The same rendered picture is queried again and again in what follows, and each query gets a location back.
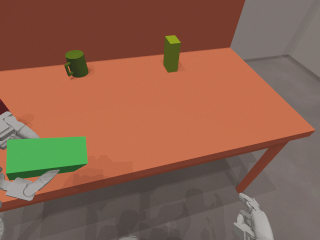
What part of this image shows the right robot hand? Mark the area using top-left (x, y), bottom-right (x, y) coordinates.
top-left (234, 193), bottom-right (274, 240)

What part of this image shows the sponge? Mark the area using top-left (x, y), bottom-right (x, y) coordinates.
top-left (6, 136), bottom-right (88, 181)

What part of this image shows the table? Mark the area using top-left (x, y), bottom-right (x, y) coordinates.
top-left (0, 0), bottom-right (315, 212)

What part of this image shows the left robot hand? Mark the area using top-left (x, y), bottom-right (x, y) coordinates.
top-left (0, 111), bottom-right (60, 201)

